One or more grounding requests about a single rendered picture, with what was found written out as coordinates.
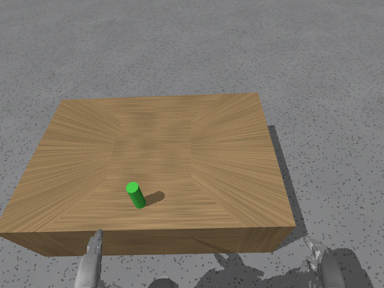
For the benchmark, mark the can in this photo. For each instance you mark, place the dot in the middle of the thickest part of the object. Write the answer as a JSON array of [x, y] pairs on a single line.
[[136, 195]]

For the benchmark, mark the right robot hand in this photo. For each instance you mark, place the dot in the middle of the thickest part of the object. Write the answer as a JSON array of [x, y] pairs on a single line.
[[327, 273]]

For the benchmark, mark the left robot hand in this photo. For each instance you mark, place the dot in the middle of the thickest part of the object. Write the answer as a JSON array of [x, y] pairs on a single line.
[[89, 270]]

